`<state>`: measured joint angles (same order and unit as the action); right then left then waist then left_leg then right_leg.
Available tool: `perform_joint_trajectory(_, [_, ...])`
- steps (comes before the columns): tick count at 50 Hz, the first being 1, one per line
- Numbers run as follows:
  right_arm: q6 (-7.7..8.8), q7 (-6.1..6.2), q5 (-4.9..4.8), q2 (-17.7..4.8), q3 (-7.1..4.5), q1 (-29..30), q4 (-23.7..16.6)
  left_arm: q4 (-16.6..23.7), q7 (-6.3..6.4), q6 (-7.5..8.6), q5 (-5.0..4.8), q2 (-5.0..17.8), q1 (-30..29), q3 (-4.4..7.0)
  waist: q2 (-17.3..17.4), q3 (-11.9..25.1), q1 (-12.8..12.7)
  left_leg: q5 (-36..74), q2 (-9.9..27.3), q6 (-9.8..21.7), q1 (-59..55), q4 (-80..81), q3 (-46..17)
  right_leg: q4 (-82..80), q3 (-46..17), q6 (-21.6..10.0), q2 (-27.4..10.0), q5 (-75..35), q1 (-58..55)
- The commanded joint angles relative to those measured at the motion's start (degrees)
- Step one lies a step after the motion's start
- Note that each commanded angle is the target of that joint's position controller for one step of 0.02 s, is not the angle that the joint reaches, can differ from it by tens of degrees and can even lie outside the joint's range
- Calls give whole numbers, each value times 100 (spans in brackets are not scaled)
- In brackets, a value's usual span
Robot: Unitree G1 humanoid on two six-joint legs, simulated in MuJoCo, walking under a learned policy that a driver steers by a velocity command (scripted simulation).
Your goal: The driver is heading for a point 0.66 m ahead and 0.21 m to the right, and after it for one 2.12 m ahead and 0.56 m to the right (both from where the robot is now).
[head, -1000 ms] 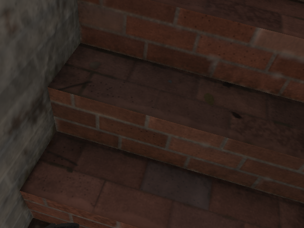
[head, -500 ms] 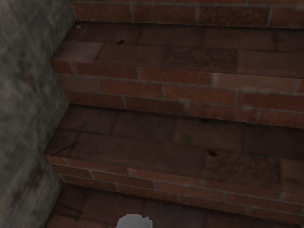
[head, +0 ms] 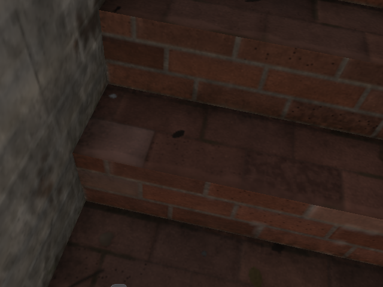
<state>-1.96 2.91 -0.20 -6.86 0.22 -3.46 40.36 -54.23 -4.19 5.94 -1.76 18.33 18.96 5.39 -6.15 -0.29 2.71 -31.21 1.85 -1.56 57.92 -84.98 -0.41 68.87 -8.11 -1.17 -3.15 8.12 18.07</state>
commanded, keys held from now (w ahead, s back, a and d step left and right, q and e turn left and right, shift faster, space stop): w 1.00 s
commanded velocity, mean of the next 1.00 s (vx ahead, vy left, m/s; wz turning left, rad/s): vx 0.40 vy -0.20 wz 0.00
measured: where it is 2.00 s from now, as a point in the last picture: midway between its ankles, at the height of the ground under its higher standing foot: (300, 44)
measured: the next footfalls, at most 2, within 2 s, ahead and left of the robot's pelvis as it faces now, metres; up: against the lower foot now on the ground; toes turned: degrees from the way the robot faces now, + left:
right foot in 0.48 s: +0.34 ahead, -0.21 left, +0.21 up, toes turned -7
left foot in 0.98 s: +0.39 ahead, +0.00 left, +0.21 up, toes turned +4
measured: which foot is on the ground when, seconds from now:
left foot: down 0.00-0.50, up 0.52-0.96, down 0.98-1.00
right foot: up 0.00-0.46, down 0.48-0.98, up 1.00-1.00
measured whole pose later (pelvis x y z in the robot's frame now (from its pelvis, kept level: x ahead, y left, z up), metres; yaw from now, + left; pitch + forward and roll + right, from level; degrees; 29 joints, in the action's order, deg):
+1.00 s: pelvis +0.34 -0.11 +0.36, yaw -1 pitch +2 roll +0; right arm 0.9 2.9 -0.6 -9.3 -2.0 -13.7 40.4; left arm -50.7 1.4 8.5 -2.9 13.1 14.4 3.3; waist -1.9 2.4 7.3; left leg -10.9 1.7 5.5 22.2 -37.9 5.1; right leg 52.2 5.2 -6.4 -0.3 18.9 24.5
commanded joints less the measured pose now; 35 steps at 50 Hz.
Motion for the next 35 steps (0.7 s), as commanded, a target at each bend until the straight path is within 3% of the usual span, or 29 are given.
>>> perform_joint_trajectory(1, [232,212,-184,-1193,-532,-505,460,895,155,-72,232,-590,-152,-178,2129,787,-321,-1560,895,1537,-2736,5100,-4294,3420,-103,-460,552,-1257,2119])
perform_joint_trajectory(2, [250,195,-67,-848,-464,-423,766,1046,141,-133,338,-722,-399,-260,1971,489,-396,-1424,708,1487,-2390,4945,-3855,3995,-99,-534,700,-1492,2392])
perform_joint_trajectory(3, [354,162,7,-739,-457,-548,947,1155,195,-210,382,-870,-443,-303,1806,374,-482,-965,677,1381,-2556,4968,-3499,4661,-253,-545,900,-1510,2769])
perform_joint_trajectory(4, [455,128,51,-639,-473,-842,1137,1241,271,-284,312,-862,-418,-322,1604,213,-451,-515,750,1301,-2832,4992,-3205,5053,-369,-553,1000,-1152,3228])
perform_joint_trajectory(5, [573,114,110,-620,-500,-981,1273,1312,321,-324,216,-887,-562,-349,1573,44,-390,-120,800,1236,-2996,5180,-2814,5287,-510,-595,1086,-504,3654])
perform_joint_trajectory(6, [748,131,159,-603,-466,-954,1080,1716,451,-500,439,-896,-797,-357,1672,-136,-472,571,906,1245,-3067,5555,-2585,5448,-683,-707,1014,-250,3992])
perform_joint_trajectory(7, [765,14,184,-644,-485,-920,917,1936,534,-578,458,-833,-924,-375,1241,-144,-518,1471,1090,1208,-3363,5782,-2538,5611,-822,-631,976,-116,4087])
perform_joint_trajectory(8, [826,12,186,-757,-479,-899,768,2137,569,-639,416,-799,-1049,-395,1178,-273,-576,2161,1423,1216,-3471,6094,-2426,5711,-942,-606,825,457,4375])
perform_joint_trajectory(10, [850,44,238,-928,-506,-1288,652,2199,575,-717,322,-761,-1043,-356,890,-485,-484,3088,1576,1333,-3746,6554,-1666,6096,-579,-519,757,959,4791])
perform_joint_trajectory(13, [849,84,259,-1015,-509,-2255,881,2667,585,-752,279,-1301,-2221,-541,821,-791,-12,2527,1617,1169,-4900,6907,-1000,7071,-274,-536,506,1344,6834])
perform_joint_trajectory(16, [713,175,239,-1052,-517,-2510,907,3191,386,-835,322,-1428,-2928,-747,564,-653,-73,1775,1507,968,-4968,7394,-634,5985,450,-505,-188,1069,6965])
perform_joint_trajectory(17, [702,186,281,-1093,-518,-2504,790,3292,352,-917,350,-1392,-3154,-769,646,-603,-6,2498,1587,971,-4855,7727,-534,5771,781,-450,-306,954,6703])
perform_joint_trajectory(18, [782,278,150,-1244,-570,-2610,873,3455,317,-905,83,-1445,-3174,-821,1432,-412,2,2343,1402,917,-4715,8389,-330,4734,883,-584,-468,1396,5922])
perform_joint_trajectory(19, [762,359,144,-1305,-548,-2201,668,3267,306,-933,-130,-1637,-2797,-979,1867,-179,-94,3109,1116,894,-4226,8855,391,3325,1355,-663,-514,1620,4340])
perform_joint_trajectory(20, [736,382,27,-1340,-533,-2039,542,3278,294,-961,-179,-1803,-2916,-1081,1810,-54,14,3718,1111,896,-3800,9183,656,2097,1567,-801,-429,1615,2959])
perform_joint_trajectory(21, [739,396,-63,-1315,-478,-1806,393,2813,299,-957,-155,-1756,-2343,-1013,1620,454,-81,6551,1162,926,-4084,8686,924,1685,1946,-819,-48,1585,1851])
perform_joint_trajectory(22, [795,358,-143,-1611,-581,-1632,190,2479,322,-962,-56,-1461,-1798,-871,1574,1060,-231,9401,1386,872,-4681,8010,793,1360,2104,-768,404,1723,1307])
perform_joint_trajectory(23, [777,309,-160,-1633,-575,-1919,238,2182,273,-738,145,-1279,-1043,-749,1896,1923,-174,10336,1383,999,-5611,7113,625,680,2145,-793,810,1988,768])
perform_joint_trajectory(24, [752,126,-274,-1725,-623,-1828,208,1850,331,-563,104,-931,-166,-585,2116,2465,-546,10795,1229,967,-6248,5472,684,-1067,1867,-864,1080,1919,246])
perform_joint_trajectory(25, [738,-31,-362,-1511,-620,-2033,41,1503,182,-346,307,-503,-44,-460,1167,2681,-425,9235,847,674,-5293,4345,263,-1777,801,-1106,835,1098,-371])
perform_joint_trajectory(26, [693,-228,-112,-1258,-559,-1718,-439,1226,206,-349,392,352,476,-95,-725,2646,-620,4121,-96,630,-2680,2099,190,-3118,-2183,-1501,-675,4461,-1278])
perform_joint_trajectory(27, [700,-285,308,-905,-627,-1214,-540,1590,335,-432,322,781,27,98,-1298,2335,-948,1900,-954,549,-1934,-699,-1116,-4537,-3760,-1520,-1106,5841,-443])
perform_joint_trajectory(28, [664,-257,420,-309,-581,-1070,-620,1563,411,-436,197,551,-728,49,-736,1747,-551,2094,-1051,449,-1211,-2461,-1598,-4545,-3335,-1399,-1233,5232,30])
perform_joint_trajectory(29, [520,-218,358,-396,-578,-906,-793,1303,413,-457,261,295,-1179,42,-397,874,-187,2569,-879,615,-808,-3091,-991,-3758,-2488,-1537,-1047,4964,690])
perform_joint_trajectory(30, [503,-181,381,-198,-528,-1024,-794,1109,470,-413,257,-29,-1407,-22,-234,117,43,2840,-801,653,-536,-3327,-907,-3471,-1988,-1382,-891,4482,1441])
perform_joint_trajectory(31, [435,-148,429,-96,-416,-1112,-732,860,525,-378,312,-299,-1294,-96,145,-144,167,2792,-633,635,-215,-3415,-897,-3347,-1802,-1229,-917,4233,1775])
perform_joint_trajectory(32, [338,-106,372,-230,-441,-1178,-580,755,565,-340,360,-517,-1204,-164,355,-253,177,2681,-683,538,-235,-3637,-723,-3426,-1642,-1165,-945,3832,1983])
perform_joint_trajectory(33, [257,-2,381,-280,-436,-951,-704,686,643,-202,432,-614,-1067,-186,223,-176,173,2581,-742,579,108,-4151,-698,-3698,-1724,-1257,-1081,3317,1747])
perform_joint_trajectory(35, [243,116,306,-348,-408,-833,-780,580,757,-73,476,-392,-985,-178,39,-225,176,2207,-679,614,543,-4325,-985,-4280,-1518,-1351,-1212,2484,1258])
Keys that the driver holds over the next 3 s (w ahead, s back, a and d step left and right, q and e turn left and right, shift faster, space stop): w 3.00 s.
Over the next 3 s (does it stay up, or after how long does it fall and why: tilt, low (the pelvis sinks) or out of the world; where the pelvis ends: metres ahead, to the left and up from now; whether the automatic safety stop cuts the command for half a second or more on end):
stays up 1.00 -0.29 0.99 its command is cut before an obstacle from the start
